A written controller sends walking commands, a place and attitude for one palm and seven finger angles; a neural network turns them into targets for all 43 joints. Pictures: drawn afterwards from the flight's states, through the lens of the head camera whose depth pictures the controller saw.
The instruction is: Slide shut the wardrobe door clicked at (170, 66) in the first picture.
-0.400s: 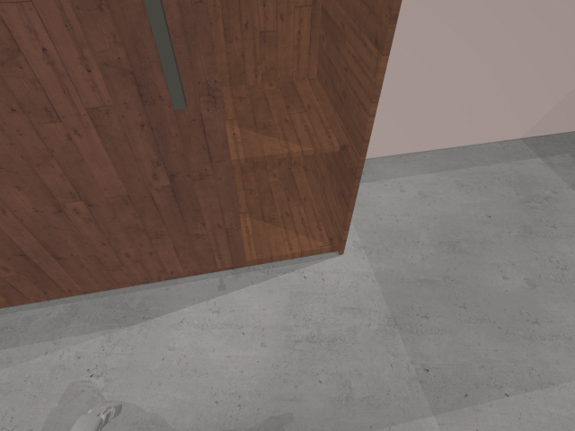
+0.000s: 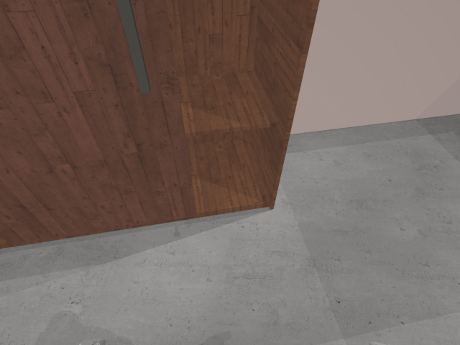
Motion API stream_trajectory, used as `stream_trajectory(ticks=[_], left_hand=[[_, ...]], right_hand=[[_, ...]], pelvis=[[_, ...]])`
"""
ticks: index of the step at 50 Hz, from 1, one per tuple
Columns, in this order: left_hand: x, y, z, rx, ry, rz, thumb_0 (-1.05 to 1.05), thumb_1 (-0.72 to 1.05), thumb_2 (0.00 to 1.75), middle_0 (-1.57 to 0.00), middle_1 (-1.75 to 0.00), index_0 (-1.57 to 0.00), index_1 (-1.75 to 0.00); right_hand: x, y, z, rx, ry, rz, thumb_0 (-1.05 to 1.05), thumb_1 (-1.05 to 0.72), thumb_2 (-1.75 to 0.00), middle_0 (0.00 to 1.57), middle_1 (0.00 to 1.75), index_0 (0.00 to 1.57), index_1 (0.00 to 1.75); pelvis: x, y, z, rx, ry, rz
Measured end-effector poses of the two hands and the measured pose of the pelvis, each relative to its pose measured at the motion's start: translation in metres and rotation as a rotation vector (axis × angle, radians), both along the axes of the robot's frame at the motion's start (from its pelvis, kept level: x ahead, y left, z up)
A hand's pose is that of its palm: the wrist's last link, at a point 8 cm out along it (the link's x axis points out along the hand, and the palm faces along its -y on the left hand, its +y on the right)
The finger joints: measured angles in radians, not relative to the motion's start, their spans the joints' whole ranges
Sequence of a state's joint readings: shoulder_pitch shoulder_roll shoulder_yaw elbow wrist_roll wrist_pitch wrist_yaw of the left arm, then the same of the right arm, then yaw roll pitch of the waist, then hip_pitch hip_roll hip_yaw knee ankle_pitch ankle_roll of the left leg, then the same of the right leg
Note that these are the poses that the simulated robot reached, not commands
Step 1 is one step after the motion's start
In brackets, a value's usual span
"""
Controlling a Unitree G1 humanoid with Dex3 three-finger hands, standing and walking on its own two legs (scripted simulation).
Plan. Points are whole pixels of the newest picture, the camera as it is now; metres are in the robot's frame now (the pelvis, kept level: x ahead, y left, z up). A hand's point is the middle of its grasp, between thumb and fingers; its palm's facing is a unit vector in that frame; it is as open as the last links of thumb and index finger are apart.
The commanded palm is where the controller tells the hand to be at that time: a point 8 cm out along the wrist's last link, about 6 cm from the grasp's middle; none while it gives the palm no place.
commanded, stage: stand and wait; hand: left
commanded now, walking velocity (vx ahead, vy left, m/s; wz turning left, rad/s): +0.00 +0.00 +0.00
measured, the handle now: (135, 42) +0.76 +0.30 +0.16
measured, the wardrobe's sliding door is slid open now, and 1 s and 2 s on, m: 0.39 0.39 0.39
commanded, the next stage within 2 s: look at it before walking up in 0.42 s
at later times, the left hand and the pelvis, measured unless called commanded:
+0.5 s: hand out of the picture +0.06 +0.23 -0.15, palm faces -0.03 -0.95 -0.33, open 7.4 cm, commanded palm none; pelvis -0.02 -0.01 +0.00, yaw +0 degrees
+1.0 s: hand out of the picture +0.05 +0.23 -0.15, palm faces -0.03 -0.95 -0.32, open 7.4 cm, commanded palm none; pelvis -0.03 -0.01 +0.01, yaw +0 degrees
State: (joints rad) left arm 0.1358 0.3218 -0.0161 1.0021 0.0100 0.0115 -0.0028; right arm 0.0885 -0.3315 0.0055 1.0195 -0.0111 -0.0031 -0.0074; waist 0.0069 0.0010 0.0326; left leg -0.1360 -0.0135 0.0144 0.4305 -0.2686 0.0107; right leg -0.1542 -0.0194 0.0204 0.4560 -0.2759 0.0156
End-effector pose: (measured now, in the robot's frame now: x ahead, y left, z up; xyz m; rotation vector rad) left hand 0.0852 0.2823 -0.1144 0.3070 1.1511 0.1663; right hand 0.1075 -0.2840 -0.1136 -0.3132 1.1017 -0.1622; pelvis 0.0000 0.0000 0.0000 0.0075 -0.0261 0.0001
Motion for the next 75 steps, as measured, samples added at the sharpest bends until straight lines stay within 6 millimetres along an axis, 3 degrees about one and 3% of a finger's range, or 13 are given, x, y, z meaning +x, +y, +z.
stream_trajectory(ticks=[10, 20, 33, 47, 63, 69, 75], left_hand=[[-0.03, -0.002, -0.002, 0.009, 0.071, 0.022, 0.01, 0.9, 0.9, -0.2, -0.3, -0.21, -0.3], [-0.033, -0.006, 0.0, 0.007, 0.059, 0.017, 0.01, 0.9, 0.9, -0.2, -0.3, -0.21, -0.3], [-0.03, -0.009, 0.001, 0.0, 0.033, 0.003, 0.01, 0.9, 0.9, -0.2, -0.3, -0.21, -0.3], [-0.041, -0.005, -0.001, 0.001, 0.057, 0.012, 0.01, 0.9, 0.9, -0.2, -0.3, -0.21, -0.3], [-0.045, -0.001, -0.002, 0.003, 0.07, 0.03, 0.01, 0.9, 0.9, -0.2, -0.3, -0.21, -0.3], [-0.052, -0.01, -0.009, -0.013, 0.067, 0.066, 0.01, 0.9, 0.9, -0.2, -0.3, -0.21, -0.3], [-0.074, -0.026, -0.022, -0.062, 0.091, 0.106, 0.01, 0.9, 0.9, -0.2, -0.3, -0.21, -0.3]], right_hand=[[-0.041, -0.013, -0.006, -0.005, 0.102, -0.036, 0.01, -0.91, -0.9, 0.2, 0.3, 0.2, 0.3], [-0.061, -0.018, -0.007, -0.002, 0.126, -0.055, 0.01, -0.91, -0.9, 0.2, 0.3, 0.2, 0.3], [-0.067, -0.016, -0.006, 0.003, 0.113, -0.06, 0.01, -0.91, -0.9, 0.2, 0.3, 0.2, 0.3], [-0.071, -0.014, -0.005, 0.0, 0.123, -0.059, 0.01, -0.91, -0.9, 0.2, 0.3, 0.2, 0.3], [-0.065, -0.01, -0.005, -0.001, 0.124, -0.048, 0.01, -0.91, -0.9, 0.2, 0.3, 0.2, 0.3], [-0.065, 0.004, -0.014, 0.028, 0.151, -0.023, 0.01, -0.91, -0.9, 0.2, 0.3, 0.2, 0.3], [-0.07, 0.03, -0.027, 0.08, 0.184, 0.004, 0.01, -0.91, -0.9, 0.2, 0.3, 0.2, 0.3]], pelvis=[[-0.008, -0.007, 0.002, -0.002, -0.005, 0.0], [-0.016, -0.011, 0.004, -0.002, -0.012, -0.002], [-0.023, -0.011, 0.005, -0.003, -0.012, -0.007], [-0.025, -0.008, 0.005, -0.004, -0.011, -0.006], [-0.024, -0.006, 0.005, -0.004, -0.007, 0.008], [-0.027, -0.006, 0.001, -0.004, 0.004, 0.037], [-0.033, -0.004, -0.005, -0.01, 0.014, 0.068]])
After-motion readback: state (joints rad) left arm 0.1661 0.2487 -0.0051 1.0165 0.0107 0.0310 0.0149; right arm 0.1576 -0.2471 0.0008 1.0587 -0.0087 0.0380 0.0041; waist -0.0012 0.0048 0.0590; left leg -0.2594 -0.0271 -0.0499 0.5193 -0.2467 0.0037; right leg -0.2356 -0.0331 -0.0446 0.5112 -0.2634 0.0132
